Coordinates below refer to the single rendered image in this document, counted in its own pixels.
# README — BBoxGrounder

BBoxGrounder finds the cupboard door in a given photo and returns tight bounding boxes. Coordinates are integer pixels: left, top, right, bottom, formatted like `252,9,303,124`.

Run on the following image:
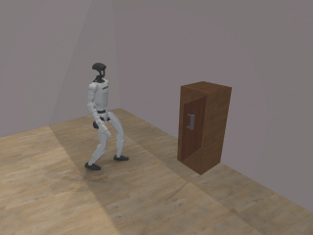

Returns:
180,95,207,162

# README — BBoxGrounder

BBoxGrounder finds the handle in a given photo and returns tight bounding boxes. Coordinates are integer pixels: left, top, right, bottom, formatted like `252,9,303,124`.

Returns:
187,114,195,130

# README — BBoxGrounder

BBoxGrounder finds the right robot hand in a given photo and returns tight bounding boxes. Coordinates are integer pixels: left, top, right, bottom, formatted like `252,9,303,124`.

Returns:
99,124,112,140

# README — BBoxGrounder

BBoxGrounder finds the left robot thigh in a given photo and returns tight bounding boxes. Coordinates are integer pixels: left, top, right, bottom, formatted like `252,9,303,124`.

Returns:
107,112,125,141

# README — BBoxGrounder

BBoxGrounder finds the robot right upper arm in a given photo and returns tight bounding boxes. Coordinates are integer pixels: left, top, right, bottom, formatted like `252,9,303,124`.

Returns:
87,83,98,109

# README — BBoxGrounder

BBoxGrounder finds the humanoid robot torso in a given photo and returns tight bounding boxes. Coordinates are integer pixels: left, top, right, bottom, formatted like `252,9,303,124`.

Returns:
92,78,109,121

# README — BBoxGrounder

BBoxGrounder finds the right robot forearm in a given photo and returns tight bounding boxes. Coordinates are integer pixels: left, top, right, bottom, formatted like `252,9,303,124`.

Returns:
88,103,103,126

